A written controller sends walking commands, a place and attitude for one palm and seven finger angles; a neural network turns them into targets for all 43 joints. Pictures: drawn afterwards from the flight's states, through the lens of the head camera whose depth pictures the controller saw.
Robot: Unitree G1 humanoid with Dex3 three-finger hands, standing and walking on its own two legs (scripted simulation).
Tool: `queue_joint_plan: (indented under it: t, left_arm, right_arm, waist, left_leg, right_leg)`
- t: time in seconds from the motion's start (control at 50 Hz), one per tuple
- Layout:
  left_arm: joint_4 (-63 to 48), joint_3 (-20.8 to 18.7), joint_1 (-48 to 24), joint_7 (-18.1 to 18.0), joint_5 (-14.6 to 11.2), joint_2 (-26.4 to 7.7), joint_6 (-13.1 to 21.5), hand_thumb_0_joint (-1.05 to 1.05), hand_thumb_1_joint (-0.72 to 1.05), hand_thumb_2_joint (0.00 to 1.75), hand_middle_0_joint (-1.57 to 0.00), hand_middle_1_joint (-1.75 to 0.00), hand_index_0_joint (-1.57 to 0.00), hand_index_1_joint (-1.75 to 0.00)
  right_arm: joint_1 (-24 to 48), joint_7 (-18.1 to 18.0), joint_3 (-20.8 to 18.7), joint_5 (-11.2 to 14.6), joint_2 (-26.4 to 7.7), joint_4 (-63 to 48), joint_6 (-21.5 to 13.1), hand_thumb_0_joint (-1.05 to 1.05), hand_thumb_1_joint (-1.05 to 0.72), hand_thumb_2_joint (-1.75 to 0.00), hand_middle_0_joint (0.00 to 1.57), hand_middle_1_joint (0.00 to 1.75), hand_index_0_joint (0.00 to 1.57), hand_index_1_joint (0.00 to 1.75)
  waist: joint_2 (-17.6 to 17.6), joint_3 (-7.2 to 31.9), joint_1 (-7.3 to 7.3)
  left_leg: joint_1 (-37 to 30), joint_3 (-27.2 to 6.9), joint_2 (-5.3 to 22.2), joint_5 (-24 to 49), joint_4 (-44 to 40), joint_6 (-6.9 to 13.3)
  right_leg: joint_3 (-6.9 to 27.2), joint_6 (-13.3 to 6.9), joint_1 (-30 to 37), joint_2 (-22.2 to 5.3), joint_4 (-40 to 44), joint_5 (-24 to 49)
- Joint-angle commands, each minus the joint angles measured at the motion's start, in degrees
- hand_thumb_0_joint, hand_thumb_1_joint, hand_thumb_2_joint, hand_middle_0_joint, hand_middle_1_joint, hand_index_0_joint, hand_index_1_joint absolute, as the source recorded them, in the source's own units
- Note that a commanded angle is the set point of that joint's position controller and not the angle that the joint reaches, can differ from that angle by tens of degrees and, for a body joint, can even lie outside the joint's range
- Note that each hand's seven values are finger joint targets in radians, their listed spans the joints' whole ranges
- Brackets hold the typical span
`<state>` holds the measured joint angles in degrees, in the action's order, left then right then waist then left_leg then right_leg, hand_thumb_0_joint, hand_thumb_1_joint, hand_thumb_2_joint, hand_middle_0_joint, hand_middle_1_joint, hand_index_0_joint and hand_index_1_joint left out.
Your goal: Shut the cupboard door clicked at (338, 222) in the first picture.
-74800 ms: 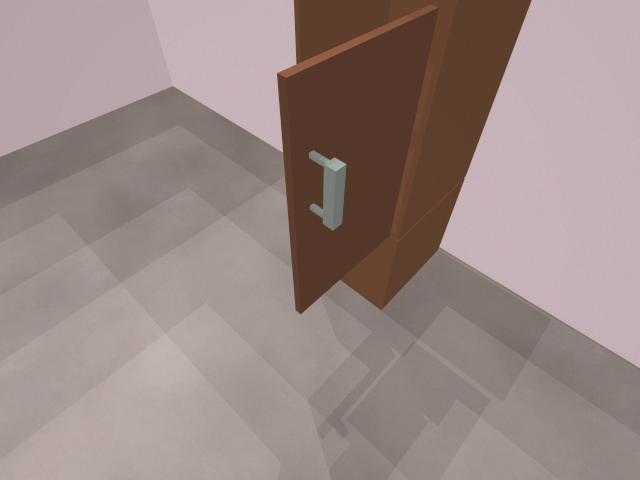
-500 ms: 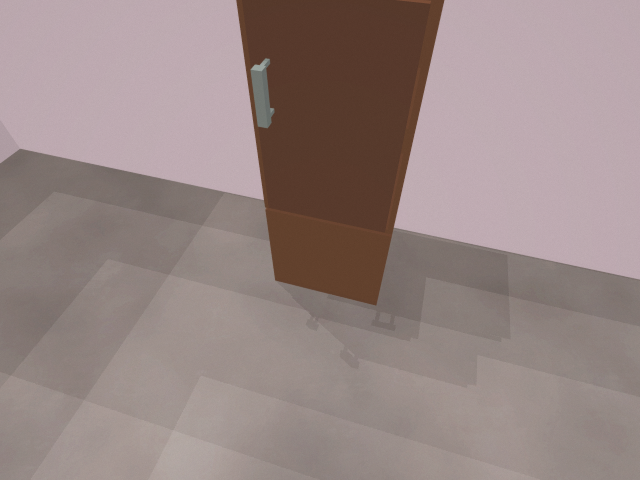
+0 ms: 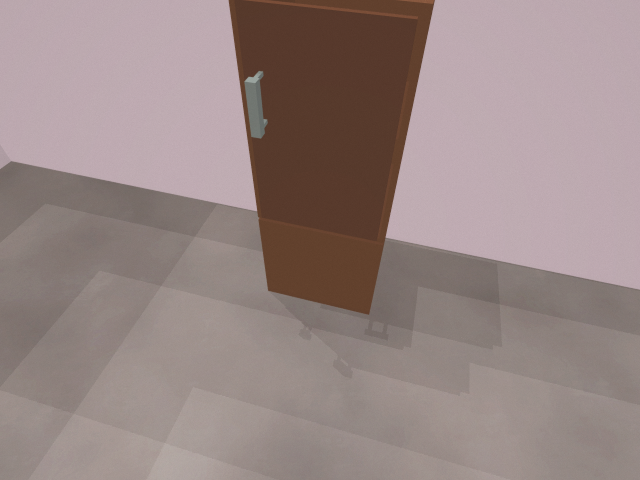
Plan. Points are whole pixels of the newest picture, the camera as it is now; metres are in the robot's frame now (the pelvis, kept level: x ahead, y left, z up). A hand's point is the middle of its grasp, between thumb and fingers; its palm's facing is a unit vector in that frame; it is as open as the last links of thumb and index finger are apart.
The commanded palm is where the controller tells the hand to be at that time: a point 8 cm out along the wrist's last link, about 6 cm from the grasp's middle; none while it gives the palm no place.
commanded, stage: look to check the result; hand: left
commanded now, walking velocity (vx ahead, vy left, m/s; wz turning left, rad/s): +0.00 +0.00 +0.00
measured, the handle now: (258, 104) +0.86 +0.18 +0.04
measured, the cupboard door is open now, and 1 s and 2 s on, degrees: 0 0 0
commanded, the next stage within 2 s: stand and wait in 0.62 s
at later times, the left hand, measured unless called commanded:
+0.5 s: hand out of the picture -0.01 +0.15 -0.18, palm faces +0.04 -0.98 -0.17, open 7.4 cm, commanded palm none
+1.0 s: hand out of the picture +0.00 +0.16 -0.18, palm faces +0.04 -0.98 -0.17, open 7.4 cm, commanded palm none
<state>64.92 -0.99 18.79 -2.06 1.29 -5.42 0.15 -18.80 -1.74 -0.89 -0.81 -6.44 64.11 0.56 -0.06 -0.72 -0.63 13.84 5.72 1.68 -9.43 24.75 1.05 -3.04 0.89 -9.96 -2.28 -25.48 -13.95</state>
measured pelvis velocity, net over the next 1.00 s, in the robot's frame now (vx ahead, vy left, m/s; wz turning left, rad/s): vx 0.03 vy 0.00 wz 0.00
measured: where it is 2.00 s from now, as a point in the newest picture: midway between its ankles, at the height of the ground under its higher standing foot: outside the picture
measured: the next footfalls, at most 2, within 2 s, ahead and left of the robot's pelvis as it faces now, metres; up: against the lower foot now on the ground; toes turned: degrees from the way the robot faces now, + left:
none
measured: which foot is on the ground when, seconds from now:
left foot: down 0.00-1.00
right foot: down 0.00-1.00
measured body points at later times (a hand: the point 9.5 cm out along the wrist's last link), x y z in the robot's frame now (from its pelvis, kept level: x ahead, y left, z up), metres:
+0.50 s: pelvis +0.01 +0.00 +0.00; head +0.02 +0.00 +0.45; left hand -0.01 +0.21 -0.16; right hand +0.00 -0.21 -0.16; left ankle +0.04 +0.11 -0.74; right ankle +0.00 -0.13 -0.74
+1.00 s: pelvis +0.03 +0.00 +0.00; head +0.04 +0.00 +0.45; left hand +0.00 +0.21 -0.16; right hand +0.01 -0.22 -0.16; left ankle +0.04 +0.11 -0.74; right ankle +0.00 -0.13 -0.74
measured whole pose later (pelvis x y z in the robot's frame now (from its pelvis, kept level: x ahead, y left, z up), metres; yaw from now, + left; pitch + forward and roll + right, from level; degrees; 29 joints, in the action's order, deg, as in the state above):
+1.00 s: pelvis +0.03 +0.00 +0.00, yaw +0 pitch -1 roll +0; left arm 65.7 -0.9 18.2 -2.1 0.9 -7.1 0.5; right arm -16.7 -1.9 -0.3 -0.5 -7.0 65.2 0.2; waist 0.2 -2.4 -0.3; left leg 10.6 5.4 1.9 -11.0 23.1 0.4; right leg -3.4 0.7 -5.9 -1.9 -22.2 -14.8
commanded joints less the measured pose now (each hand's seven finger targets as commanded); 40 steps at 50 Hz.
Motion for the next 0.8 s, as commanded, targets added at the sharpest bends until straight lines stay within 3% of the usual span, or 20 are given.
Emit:
queue_joint_plan:
  t: [0.0, 0.14, 0.62, 0.78]
  left_arm:
    - [-0.32, -0.74, 5.36, -0.15, -0.3, -5.94, 0.27, 0.0, 0.9, 0.9, -0.2, -0.3, -0.2, -0.3]
    - [-0.14, -0.56, 4.92, -0.09, -0.39, -6.45, 0.34, 0.0, 0.9, 0.9, -0.2, -0.3, -0.2, -0.3]
    - [0.28, -0.46, 4.58, -0.2, -0.53, -6.52, 0.62, 0.0, 0.9, 0.9, -0.2, -0.3, -0.2, -0.3]
    - [0.3, -0.49, 4.8, -0.14, -0.54, -6.92, 0.59, 0.0, 0.9, 0.9, -0.2, -0.3, -0.2, -0.3]
  right_arm:
    - [-4.24, -0.31, -0.58, -0.24, -4.9, -1.43, -0.25, 0.0, -0.9, -0.9, 0.2, 0.3, 0.2, 0.3]
    - [-3.98, -0.26, -0.55, -0.17, -5.23, -1.29, -0.09, 0.0, -0.9, -0.9, 0.2, 0.3, 0.2, 0.3]
    - [-2.49, -0.5, -0.16, -0.06, -5.57, -0.47, -0.66, 0.0, -0.9, -0.9, 0.2, 0.3, 0.2, 0.3]
    - [-2.1, -0.56, -0.23, 0.12, -6.16, -0.59, -0.61, 0.0, -0.9, -0.9, 0.2, 0.3, 0.2, 0.3]
  waist:
    - [-0.69, -5.73, -0.03]
    - [0.78, -5.49, -0.09]
    - [-0.56, -4.32, 0.18]
    - [0.03, -5.06, 0.32]
  left_leg:
    - [-0.75, -6.48, 3.93, -5.27, -6.29, 0.49]
    - [-1.54, -6.1, 4.0, -4.29, -5.89, 0.41]
    - [-4.23, -5.82, 4.42, 3.63, -5.43, 0.38]
    - [-4.59, -5.91, 4.41, 3.09, -5.77, 0.34]
  right_leg:
    - [3.83, -2.81, -5.78, -3.14, 7.07, -1.88]
    - [4.18, -2.83, -5.61, -3.34, 7.75, -1.88]
    - [3.59, -2.56, -2.09, -3.6, 7.8, 4.36]
    - [3.61, -2.55, -2.33, -3.49, 8.31, 3.82]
